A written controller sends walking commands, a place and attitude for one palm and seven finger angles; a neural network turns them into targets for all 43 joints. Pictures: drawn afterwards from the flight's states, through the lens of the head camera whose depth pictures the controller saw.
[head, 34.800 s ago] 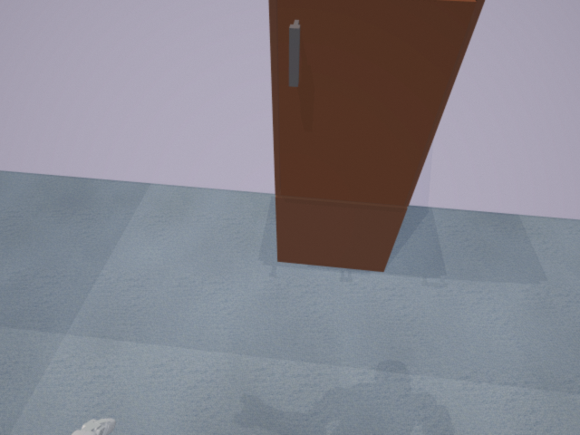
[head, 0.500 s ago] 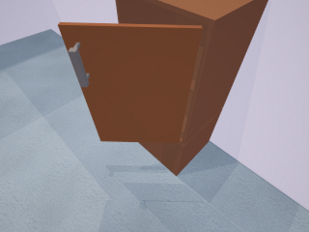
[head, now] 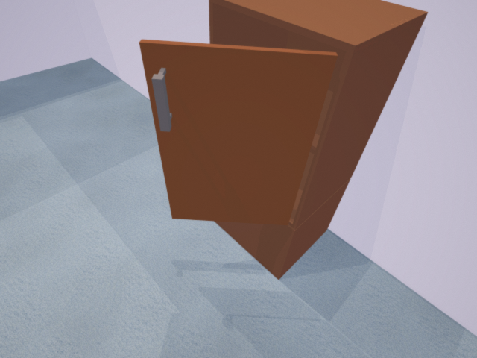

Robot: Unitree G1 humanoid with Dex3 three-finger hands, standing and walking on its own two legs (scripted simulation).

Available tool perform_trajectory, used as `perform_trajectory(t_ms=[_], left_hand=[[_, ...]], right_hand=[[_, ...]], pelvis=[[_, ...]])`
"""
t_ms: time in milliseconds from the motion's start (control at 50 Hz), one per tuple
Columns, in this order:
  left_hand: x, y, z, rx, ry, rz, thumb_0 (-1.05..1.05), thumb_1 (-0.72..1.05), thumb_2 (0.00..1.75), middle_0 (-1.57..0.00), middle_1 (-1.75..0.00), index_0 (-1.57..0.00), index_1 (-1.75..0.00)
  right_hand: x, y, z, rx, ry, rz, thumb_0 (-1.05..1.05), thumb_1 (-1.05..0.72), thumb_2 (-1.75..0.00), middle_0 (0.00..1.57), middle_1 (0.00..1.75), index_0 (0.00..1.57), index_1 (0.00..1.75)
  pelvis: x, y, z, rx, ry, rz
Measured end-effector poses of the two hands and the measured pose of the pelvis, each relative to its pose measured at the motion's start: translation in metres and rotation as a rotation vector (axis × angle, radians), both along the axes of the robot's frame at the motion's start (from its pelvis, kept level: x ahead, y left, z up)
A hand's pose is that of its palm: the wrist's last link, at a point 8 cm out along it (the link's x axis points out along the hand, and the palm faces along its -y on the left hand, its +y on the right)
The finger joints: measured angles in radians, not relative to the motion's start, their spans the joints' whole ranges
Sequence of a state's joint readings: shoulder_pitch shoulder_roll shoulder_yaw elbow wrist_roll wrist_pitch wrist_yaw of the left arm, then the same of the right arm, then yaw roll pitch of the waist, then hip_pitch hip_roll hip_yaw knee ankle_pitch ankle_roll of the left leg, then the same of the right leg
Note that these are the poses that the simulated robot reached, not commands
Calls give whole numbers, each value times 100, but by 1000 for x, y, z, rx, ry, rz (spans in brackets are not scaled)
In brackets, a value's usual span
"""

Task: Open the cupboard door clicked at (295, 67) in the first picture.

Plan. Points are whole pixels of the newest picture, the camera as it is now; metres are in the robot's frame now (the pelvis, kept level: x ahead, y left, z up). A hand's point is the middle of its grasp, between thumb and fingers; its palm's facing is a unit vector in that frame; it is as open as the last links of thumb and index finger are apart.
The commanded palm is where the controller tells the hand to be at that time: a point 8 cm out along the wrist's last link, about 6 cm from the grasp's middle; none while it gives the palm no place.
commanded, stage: look again from close up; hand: left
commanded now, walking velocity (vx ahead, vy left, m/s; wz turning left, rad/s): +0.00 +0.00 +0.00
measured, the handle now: (164, 100) +0.60 +0.22 +0.13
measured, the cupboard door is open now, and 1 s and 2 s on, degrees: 43 43 43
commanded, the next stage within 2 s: shuffle to correct the standing spot in 0.04 s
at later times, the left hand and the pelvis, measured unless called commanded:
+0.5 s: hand out of the picture -0.06 +0.17 -0.18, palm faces +0.02 -0.99 -0.13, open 7.3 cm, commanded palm none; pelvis +0.01 +0.01 -0.01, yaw -1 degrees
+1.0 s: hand out of the picture +0.08 +0.18 -0.19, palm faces +0.02 -0.99 -0.14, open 7.3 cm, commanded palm none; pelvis +0.08 +0.03 -0.01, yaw -3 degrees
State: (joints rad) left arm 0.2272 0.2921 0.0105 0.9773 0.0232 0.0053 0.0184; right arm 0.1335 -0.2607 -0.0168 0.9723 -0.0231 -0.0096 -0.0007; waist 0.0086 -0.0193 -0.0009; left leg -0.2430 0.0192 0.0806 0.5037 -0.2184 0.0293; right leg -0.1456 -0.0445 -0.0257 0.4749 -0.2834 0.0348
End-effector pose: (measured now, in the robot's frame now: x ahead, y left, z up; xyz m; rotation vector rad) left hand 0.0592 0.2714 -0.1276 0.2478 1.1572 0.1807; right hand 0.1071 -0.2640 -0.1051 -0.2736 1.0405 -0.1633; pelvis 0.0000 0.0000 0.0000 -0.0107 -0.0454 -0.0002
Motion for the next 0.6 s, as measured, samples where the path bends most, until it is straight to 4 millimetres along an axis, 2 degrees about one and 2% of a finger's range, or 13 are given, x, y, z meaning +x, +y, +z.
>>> perform_trajectory(t_ms=[100, 220, 340, 440, 520, 600], left_hand=[[-16, 9, 1, 5, 31, -1, 0, 91, 90, -20, -30, -20, -30], [-48, 8, -3, -1, 116, 15, 0, 91, 90, -20, -30, -20, -30], [-89, -16, -13, -62, 234, 42, 0, 91, 90, -20, -30, -20, -30], [-116, -40, -23, -130, 326, 75, 0, 91, 90, -20, -30, -20, -30], [-121, -53, -28, -169, 378, 91, 0, 91, 90, -20, -30, -20, -30], [-106, -60, -27, -177, 386, 77, 0, 91, 90, -20, -30, -20, -30]], right_hand=[[-23, 7, -5, 11, 52, -4, 0, -91, -90, 20, 29, 20, 30], [-62, 13, -16, 30, 153, -40, 1, -91, -90, 20, 30, 20, 30], [-103, 28, -28, 75, 276, -95, 1, -91, -90, 20, 29, 20, 30], [-126, 43, -36, 104, 346, -136, 1, -91, -90, 20, 29, 20, 30], [-133, 56, -40, 120, 377, -172, 1, -91, -90, 20, 29, 20, 30], [-133, 64, -42, 143, 385, -206, 1, -91, -90, 20, 29, 20, 30]], pelvis=[[-9, 7, 2, 2, 8, 4], [-14, 11, 3, 4, 11, 3], [-10, 11, 2, 3, 17, -9], [-1, 12, -4, -2, 14, -16], [12, 15, -7, -1, 16, -24], [24, 14, -7, 8, 26, -49]])
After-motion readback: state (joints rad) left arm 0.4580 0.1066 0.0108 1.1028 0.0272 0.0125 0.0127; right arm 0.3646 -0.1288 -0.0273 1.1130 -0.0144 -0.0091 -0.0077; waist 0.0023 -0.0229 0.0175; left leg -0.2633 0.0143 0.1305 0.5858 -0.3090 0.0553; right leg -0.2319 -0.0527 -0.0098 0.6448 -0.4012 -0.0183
